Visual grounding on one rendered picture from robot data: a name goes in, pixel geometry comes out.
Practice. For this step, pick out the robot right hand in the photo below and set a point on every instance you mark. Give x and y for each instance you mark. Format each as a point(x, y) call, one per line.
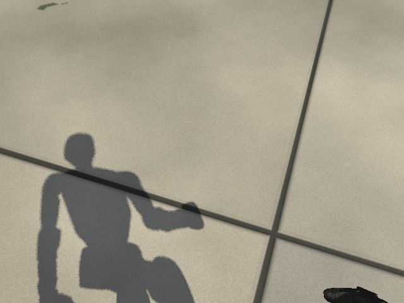
point(351, 295)

